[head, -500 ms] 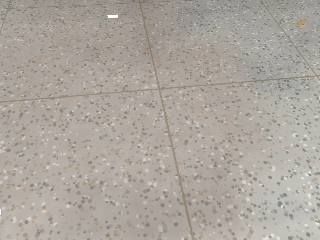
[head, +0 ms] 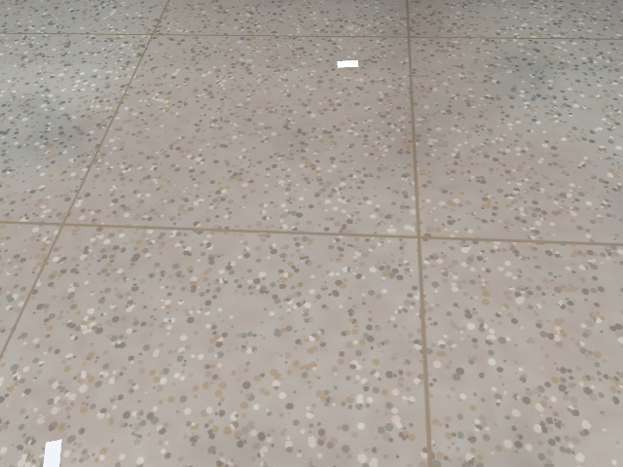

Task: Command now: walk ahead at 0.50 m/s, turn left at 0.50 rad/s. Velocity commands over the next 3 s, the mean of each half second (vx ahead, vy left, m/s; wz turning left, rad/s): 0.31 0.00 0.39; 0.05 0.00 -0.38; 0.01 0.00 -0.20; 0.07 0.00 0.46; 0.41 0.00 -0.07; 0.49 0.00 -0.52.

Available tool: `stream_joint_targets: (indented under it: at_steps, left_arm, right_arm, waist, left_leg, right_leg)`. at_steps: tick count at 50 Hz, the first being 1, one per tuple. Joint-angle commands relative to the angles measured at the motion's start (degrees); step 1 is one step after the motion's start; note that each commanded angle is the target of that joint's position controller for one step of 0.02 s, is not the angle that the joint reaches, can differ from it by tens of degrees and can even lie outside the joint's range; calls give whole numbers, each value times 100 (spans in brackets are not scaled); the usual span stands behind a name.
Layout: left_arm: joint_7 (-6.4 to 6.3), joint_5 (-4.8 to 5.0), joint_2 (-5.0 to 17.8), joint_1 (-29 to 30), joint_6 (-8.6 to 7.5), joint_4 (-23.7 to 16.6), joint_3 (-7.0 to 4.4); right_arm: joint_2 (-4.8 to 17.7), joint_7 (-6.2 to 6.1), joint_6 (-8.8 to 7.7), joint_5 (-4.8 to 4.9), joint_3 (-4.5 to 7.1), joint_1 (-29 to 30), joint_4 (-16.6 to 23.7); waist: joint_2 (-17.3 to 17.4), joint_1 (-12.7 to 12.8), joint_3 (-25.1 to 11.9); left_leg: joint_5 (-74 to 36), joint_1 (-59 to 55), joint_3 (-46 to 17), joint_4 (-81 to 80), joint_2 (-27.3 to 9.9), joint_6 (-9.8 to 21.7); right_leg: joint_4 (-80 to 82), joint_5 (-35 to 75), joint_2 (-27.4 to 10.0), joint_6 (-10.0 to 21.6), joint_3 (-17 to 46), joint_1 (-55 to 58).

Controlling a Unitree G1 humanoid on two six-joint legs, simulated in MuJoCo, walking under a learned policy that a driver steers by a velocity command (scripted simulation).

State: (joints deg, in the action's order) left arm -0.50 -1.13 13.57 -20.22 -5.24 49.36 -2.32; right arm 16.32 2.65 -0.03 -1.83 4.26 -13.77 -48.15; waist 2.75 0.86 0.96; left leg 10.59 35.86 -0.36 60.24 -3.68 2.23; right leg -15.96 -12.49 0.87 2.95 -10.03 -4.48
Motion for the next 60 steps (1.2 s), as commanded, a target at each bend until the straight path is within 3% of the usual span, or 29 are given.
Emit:
stream_joint_targets:
  at_steps: [1,6,8,10,11,12,13,14,15,16,17,18,19,21,24,27,32,38,40,41,42,43,44,45,46,48,50,57,60]
  left_arm:
    - [-10,-3,509,44,-99,-214,-109]
    - [-49,-8,770,-262,-56,-4,-185]
    - [-84,-1,841,-292,19,70,-197]
    - [-137,22,1024,-259,105,104,-245]
    - [-149,56,1085,-223,155,89,-259]
    - [-131,102,1077,-164,166,27,-253]
    - [-95,18,476,-448,165,-214,-125]
    - [-95,137,606,-671,252,-471,-149]
    - [-103,58,781,-190,272,-459,-166]
    - [-98,124,610,74,244,-485,-99]
    - [-105,79,564,80,251,-373,-85]
    - [-89,-16,560,18,345,-329,-88]
    - [-71,-64,514,-232,462,-195,-82]
    - [-26,-7,353,-463,595,-46,-58]
    - [-11,24,300,-320,686,57,-56]
    - [-17,-10,443,167,752,-35,-101]
    - [14,-34,431,657,794,-226,-132]
    - [19,56,309,588,760,-360,-137]
    - [45,76,265,428,710,-373,-131]
    - [54,67,338,365,661,-396,-138]
    - [28,-12,762,317,614,-414,-233]
    - [6,-22,1535,238,595,-512,-421]
    - [-24,-4,1490,-208,622,-365,-468]
    - [-51,41,1262,-40,649,-379,-419]
    - [-67,70,1090,414,690,-468,-369]
    - [-71,123,921,836,720,-626,-321]
    - [-32,133,959,674,699,-626,-334]
    - [-36,50,1248,335,703,-604,-430]
    - [-15,6,1221,474,713,-654,-408]
  right_arm:
    - [-35,95,-24,-6,-60,395,475]
    - [-40,196,-41,-31,-151,1298,848]
    - [-21,174,-60,-72,-143,1295,892]
    - [89,98,-107,-120,-85,684,742]
    - [211,45,-171,-152,-16,40,560]
    - [465,-51,-245,-223,98,-717,327]
    - [1087,-135,-281,-167,229,-820,296]
    - [1631,-157,-196,87,396,-971,484]
    - [1351,-235,-92,194,363,-828,559]
    - [904,-292,-72,220,229,-342,583]
    - [469,-311,-73,202,89,-1,581]
    - [262,-341,-91,234,5,158,570]
    - [125,-339,-124,195,-72,270,544]
    - [149,-311,-249,79,-123,176,390]
    - [187,-313,-339,25,-182,244,239]
    - [340,-360,-259,54,-154,212,167]
    - [409,-476,-70,45,-83,-50,95]
    - [575,-529,24,42,28,-54,59]
    - [663,-534,75,66,71,49,61]
    - [710,-527,102,61,103,25,37]
    - [547,-490,112,50,79,-31,99]
    - [93,-479,124,97,-27,90,415]
    - [232,-540,200,54,-31,556,463]
    - [280,-514,240,80,-14,453,421]
    - [316,-482,223,129,2,403,376]
    - [521,-435,202,34,60,298,345]
    - [475,-393,221,38,55,249,363]
    - [453,-438,270,104,5,623,646]
    - [433,-448,249,131,-26,570,663]
  waist:
    - [-723,-66,298]
    - [-689,128,488]
    - [-660,71,484]
    - [-809,-166,49]
    - [-780,-416,-352]
    - [-460,-810,-847]
    - [557,-455,-1366]
    - [1059,-505,-2444]
    - [-4,-587,-2086]
    - [-48,-447,-1319]
    - [-355,-202,-803]
    - [-303,-38,-587]
    - [-285,98,-601]
    - [-252,209,-694]
    - [-8,214,-586]
    - [257,44,-394]
    - [150,-189,-76]
    - [249,-193,-275]
    - [259,-46,-356]
    - [137,51,-333]
    - [-565,-7,-309]
    - [-1869,-70,-161]
    - [-1388,358,-143]
    - [-864,142,-97]
    - [-708,-49,30]
    - [-827,-177,-92]
    - [-712,-117,-338]
    - [-913,130,-265]
    - [-950,123,-343]
  left_leg:
    - [-637,517,8,-577,-150,-61]
    - [-824,2,537,-1999,-24,187]
    - [-495,-299,780,-2348,219,344]
    - [-95,-1067,975,-2549,679,546]
    - [-252,-1837,887,-2866,859,677]
    - [-1133,-3040,563,-3414,736,872]
    - [-3873,-4534,-1136,-2818,-906,1151]
    - [-5291,-5630,-3489,-3155,-2024,2376]
    - [-5265,-5231,-2697,-3372,-1760,2197]
    - [-5062,-4386,-2027,-3564,-1594,2020]
    - [-4699,-3638,-1610,-3814,-1257,1672]
    - [-4507,-3086,-1290,-4006,-1048,1480]
    - [-4455,-2676,-992,-4152,-955,1340]
    - [-4771,-2305,-598,-4296,-855,1210]
    - [-4214,-2209,-144,-4463,-742,935]
    - [-2753,-2353,-95,-4613,-771,819]
    - [-1029,-2702,-379,-4669,-1139,1158]
    - [-2279,-3196,-255,-4007,-1365,1193]
    - [-2326,-3104,2,-3593,-1269,937]
    - [-1857,-2838,205,-3290,-1144,630]
    - [-886,-2203,598,-2463,-751,210]
    - [1850,-681,1010,-1399,354,-253]
    - [2608,-353,326,-327,514,-315]
    - [2215,-310,14,122,387,-353]
    - [1747,-268,-95,119,319,-359]
    - [1281,-250,-95,136,319,-428]
    - [1151,-306,-76,204,369,-511]
    - [1241,-340,-197,-817,385,-564]
    - [1242,-838,-162,-1208,417,-472]
  right_leg:
    - [781,1810,-1494,551,544,63]
    - [669,2266,-1616,446,3,368]
    - [85,3862,-1614,347,-257,661]
    - [-1129,5591,-1541,229,-396,851]
    - [-2145,5416,-1490,159,-407,674]
    - [-3604,4040,-1278,-69,-488,-22]
    - [-5287,-1313,-732,-274,-402,-1657]
    - [-6956,-2619,155,-497,534,-2920]
    - [-6900,-1910,-273,-477,1124,-3250]
    - [-6575,-1393,-449,-442,1078,-3255]
    - [-6035,-1175,-614,-431,1093,-3006]
    - [-5633,-1099,-687,-436,1125,-2638]
    - [-5371,-1027,-667,-429,1104,-2150]
    - [-4917,-813,-514,-405,1097,-1588]
    - [-4045,-474,-390,-364,1230,-1417]
    - [-3482,-326,-344,-334,1142,-1617]
    - [-3164,-905,-365,-319,1003,-2035]
    - [-2446,-1414,-170,-185,682,-1708]
    - [-1564,-872,-65,-73,578,-1213]
    - [-763,-119,-93,15,746,-818]
    - [-132,449,-685,227,1720,-354]
    - [-170,3267,-2187,964,3695,222]
    - [-268,3985,-2352,1646,3586,128]
    - [-294,3760,-1983,1622,3113,37]
    - [-273,3344,-1578,1368,2743,-78]
    - [-346,3480,-1170,1108,2438,93]
    - [-428,3691,-1106,1118,2445,266]
    - [-497,2933,-1077,1143,3083,285]
    - [-549,2829,-1045,1091,3133,3]
